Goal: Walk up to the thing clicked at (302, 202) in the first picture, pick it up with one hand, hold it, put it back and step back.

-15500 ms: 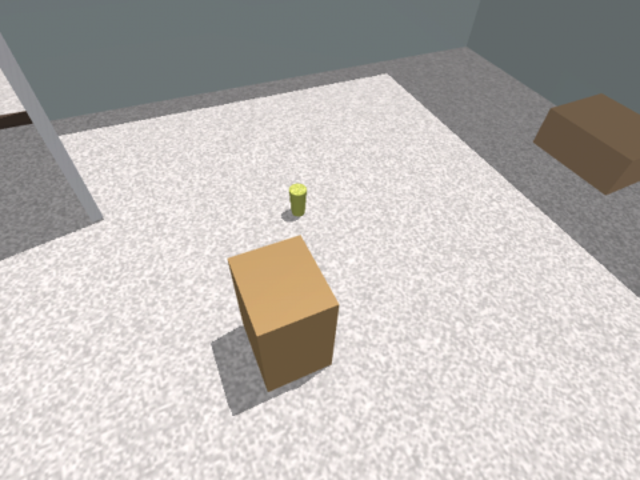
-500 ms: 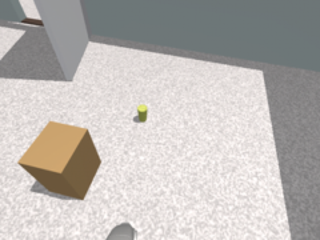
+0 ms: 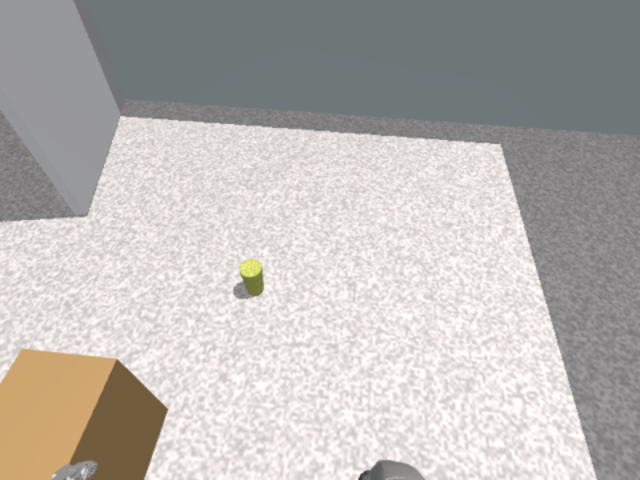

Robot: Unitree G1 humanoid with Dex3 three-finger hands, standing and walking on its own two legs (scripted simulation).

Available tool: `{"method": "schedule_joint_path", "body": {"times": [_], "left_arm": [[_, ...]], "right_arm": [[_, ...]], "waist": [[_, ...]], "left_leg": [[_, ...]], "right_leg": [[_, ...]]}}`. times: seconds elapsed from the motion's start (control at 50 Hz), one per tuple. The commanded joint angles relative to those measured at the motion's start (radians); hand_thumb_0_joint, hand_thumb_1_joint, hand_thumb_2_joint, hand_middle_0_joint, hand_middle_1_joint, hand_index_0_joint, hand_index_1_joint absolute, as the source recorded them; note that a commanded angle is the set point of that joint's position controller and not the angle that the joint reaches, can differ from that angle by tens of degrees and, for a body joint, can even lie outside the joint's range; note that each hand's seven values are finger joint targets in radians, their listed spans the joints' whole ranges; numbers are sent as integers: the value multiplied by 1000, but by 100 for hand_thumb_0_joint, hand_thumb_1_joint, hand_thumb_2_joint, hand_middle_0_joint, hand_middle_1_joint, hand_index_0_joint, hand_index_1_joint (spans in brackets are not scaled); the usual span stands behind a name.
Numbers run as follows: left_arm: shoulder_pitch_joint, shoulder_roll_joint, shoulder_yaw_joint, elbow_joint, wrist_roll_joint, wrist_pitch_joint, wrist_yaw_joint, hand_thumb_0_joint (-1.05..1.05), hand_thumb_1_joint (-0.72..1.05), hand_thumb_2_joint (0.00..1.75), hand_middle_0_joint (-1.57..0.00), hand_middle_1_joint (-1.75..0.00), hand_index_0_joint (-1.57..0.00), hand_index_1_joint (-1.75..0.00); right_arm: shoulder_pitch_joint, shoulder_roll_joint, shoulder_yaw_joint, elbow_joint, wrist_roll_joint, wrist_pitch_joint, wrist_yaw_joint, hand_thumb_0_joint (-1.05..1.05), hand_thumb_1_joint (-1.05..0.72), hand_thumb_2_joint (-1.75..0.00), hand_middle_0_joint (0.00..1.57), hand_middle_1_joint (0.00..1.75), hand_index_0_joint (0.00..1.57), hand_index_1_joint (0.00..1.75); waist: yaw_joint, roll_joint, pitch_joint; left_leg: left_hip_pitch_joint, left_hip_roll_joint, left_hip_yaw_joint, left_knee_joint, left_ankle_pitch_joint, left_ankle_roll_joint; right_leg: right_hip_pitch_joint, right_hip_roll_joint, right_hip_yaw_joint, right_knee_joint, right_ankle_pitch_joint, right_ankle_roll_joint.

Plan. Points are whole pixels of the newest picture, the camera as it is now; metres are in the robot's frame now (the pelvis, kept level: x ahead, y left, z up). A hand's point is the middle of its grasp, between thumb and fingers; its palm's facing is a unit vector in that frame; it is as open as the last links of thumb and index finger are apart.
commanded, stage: walk up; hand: left
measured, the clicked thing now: (253, 278) +0.83 +0.22 -0.69
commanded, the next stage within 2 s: none
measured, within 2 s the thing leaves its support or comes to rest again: neither
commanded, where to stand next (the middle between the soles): +0.51 +0.01 m, yaw +1 degrees
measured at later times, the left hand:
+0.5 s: hand (104, 442) +0.20 +0.31 -0.15, palm faces -0.01 -0.94 -0.34, open 7.4 cm
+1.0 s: hand (159, 301) +0.41 +0.27 -0.11, palm faces +0.00 -0.91 -0.41, open 7.4 cm
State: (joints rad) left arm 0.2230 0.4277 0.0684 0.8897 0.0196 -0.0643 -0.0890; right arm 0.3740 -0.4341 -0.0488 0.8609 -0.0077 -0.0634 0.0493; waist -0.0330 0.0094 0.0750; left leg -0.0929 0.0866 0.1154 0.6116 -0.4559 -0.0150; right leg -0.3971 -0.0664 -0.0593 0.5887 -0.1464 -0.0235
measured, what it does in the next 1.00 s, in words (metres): walks ahead: left foot, then right foot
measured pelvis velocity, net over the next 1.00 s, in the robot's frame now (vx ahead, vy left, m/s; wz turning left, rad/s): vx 0.34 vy -0.01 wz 0.02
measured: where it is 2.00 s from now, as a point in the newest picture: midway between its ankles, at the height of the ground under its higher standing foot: (314, 397)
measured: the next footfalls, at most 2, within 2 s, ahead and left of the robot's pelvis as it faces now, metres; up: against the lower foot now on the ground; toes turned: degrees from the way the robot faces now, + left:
left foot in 0.40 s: +0.29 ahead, +0.15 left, +0.00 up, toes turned +7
right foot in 0.84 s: +0.45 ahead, -0.12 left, +0.00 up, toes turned -1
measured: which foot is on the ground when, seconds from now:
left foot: down 0.00-0.02, up 0.04-0.38, down 0.40-0.86, up 0.88-1.00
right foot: down 0.00-0.42, up 0.44-0.82, down 0.84-1.00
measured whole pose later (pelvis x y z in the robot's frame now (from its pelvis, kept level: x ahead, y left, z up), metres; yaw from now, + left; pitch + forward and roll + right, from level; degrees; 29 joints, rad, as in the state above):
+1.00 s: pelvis +0.34 -0.01 +0.01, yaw +1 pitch -3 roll +0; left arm 0.28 0.38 0.04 0.86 0.01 -0.09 -0.05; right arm 0.30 -0.44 -0.04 0.88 -0.01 -0.03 0.04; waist 0.01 0.06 0.10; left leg -0.42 0.06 0.01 1.02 -0.41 0.03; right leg -0.28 -0.05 -0.06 0.57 -0.24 -0.02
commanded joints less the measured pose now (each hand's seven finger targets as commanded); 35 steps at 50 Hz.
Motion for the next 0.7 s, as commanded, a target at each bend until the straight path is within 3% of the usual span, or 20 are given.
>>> {"method": "schedule_joint_path", "body": {"times": [0.0,0.02,0.04,0.08,0.12,0.2,0.24,0.3,0.32,0.36,0.38,0.4,0.42,0.44,0.46,0.5,0.52,0.62,0.68], "left_arm": [[252,373,103,-34,-16,-38,45,0,90,90,-20,-30,-20,-30],[197,346,92,-55,-28,-35,49,0,90,90,-20,-30,-20,-30],[140,314,85,-67,-35,-33,55,0,90,90,-20,-30,-20,-30],[92,265,69,-79,-31,-35,60,0,90,90,-20,-30,-20,-30],[75,252,59,-91,-22,-41,58,0,90,90,-20,-30,-20,-30],[76,261,66,-119,-9,-44,53,0,90,90,-20,-30,-20,-30],[80,266,67,-124,-9,-43,51,0,90,90,-20,-30,-20,-30],[71,272,60,-124,-12,-36,45,0,90,90,-20,-30,-20,-30],[49,278,60,-129,-12,-33,45,0,90,90,-20,-30,-20,-30],[72,227,35,-129,-9,-27,46,0,90,90,-20,-30,-20,-30],[101,173,17,-133,-9,-26,47,0,90,90,-20,-30,-20,-30],[127,136,13,-134,-25,-19,48,0,90,90,-20,-30,-20,-30],[91,231,34,-107,-15,-10,68,0,90,90,-20,-30,-20,-30],[85,239,25,-100,-18,-9,69,0,90,90,-20,-30,-20,-30],[121,223,26,-77,-26,-8,67,0,90,90,-20,-30,-20,-30],[159,215,28,-47,-27,-3,60,0,90,90,-20,-30,-20,-30],[172,210,29,-40,-22,3,54,0,90,90,-20,-30,-20,-30],[81,182,32,-67,-8,11,29,0,90,90,-20,-30,-20,-30],[33,170,34,-81,-10,3,20,0,90,90,-20,-30,-20,-30]], "right_arm": [[-44,-190,-50,-117,6,-23,-24,0,-90,-90,20,30,20,30],[-70,-224,-61,-92,2,-16,-30,0,-90,-90,20,30,20,30],[-62,-220,-58,-75,13,-16,-28,0,-90,-90,20,30,20,30],[-16,-196,-54,-42,16,-13,-19,0,-90,-90,20,30,20,30],[12,-181,-60,-19,5,-5,-4,0,-90,-90,20,30,20,30],[-66,-163,-62,-43,-11,-4,16,0,-90,-90,20,30,20,30],[-98,-160,-65,-55,-13,-10,20,0,-90,-90,20,30,20,30],[-128,-159,-74,-55,-12,-22,23,0,-90,-90,20,30,20,30],[-93,-159,-75,-45,-13,-26,22,0,-90,-90,20,30,20,30],[-2,-192,-87,-13,-15,-37,9,0,-90,-90,20,30,20,30],[91,-254,-107,6,-19,-45,-4,0,-90,-90,20,30,20,30],[128,-345,-125,-21,-19,-51,-12,0,-90,-90,20,30,20,30],[104,-344,-127,-28,7,-46,-12,0,-90,-90,20,30,20,30],[54,-305,-112,-38,11,-44,-19,0,-90,-90,20,30,20,30],[13,-273,-95,-51,10,-45,-25,0,-90,-90,20,30,20,30],[-24,-244,-81,-57,12,-49,-28,0,-90,-90,20,30,20,30],[-39,-234,-78,-64,11,-50,-28,0,-90,-90,20,30,20,30],[-33,-254,-86,-85,1,-47,-24,0,-90,-90,20,30,20,30],[-38,-259,-84,-90,1,-42,-21,0,-90,-90,20,30,20,30]], "waist": [[158,-279,-141],[130,-147,-70],[109,-105,-31],[62,-142,-32],[48,-175,-31],[67,-170,-16],[75,-158,-24],[65,-122,-11],[36,-114,-21],[-13,-15,-70],[-65,169,-120],[-67,318,-121],[-61,172,-84],[-30,79,-49],[-1,77,-38],[26,143,-29],[32,144,-31],[8,145,4],[7,142,12]], "left_leg": [[-587,-85,-72,560,-91,63],[-580,-25,-163,611,-54,57],[-569,-2,-184,599,3,57],[-507,22,-175,484,66,52],[-427,10,-136,408,126,37],[-406,20,-93,170,174,10],[-372,20,-84,84,234,11],[-262,-9,-51,3,270,22],[-199,-23,-33,-39,288,28],[12,-68,-27,-73,209,54],[149,43,-223,-182,17,108],[221,304,-719,-379,-139,210],[139,357,-777,-376,-104,283],[80,308,-630,-348,42,259],[43,258,-505,-335,166,213],[-23,215,-350,-329,310,206],[-55,195,-300,-339,325,205],[-69,203,-249,-371,211,257],[-103,174,-209,-352,178,234]], "right_leg": [[515,-380,724,-338,-336,-248],[401,-384,675,-332,-307,-266],[344,-340,545,-329,-234,-260],[276,-253,350,-303,-95,-210],[192,-192,227,-307,-20,-192],[163,-197,173,-337,-185,-214],[165,-202,166,-321,-222,-206],[93,-198,141,-292,-298,-186],[81,-192,128,-249,-282,-172],[-9,-135,64,-42,-146,-128],[-115,-69,1,263,-68,-87],[-336,92,-26,491,-331,-22],[-324,35,95,581,-394,-33],[-311,12,146,595,-319,-31],[-263,-4,172,559,-256,-26],[-200,-36,134,486,-216,-18],[-166,-33,120,464,-189,-7],[-158,-56,63,268,-142,22],[-85,-44,42,116,-72,14]]}}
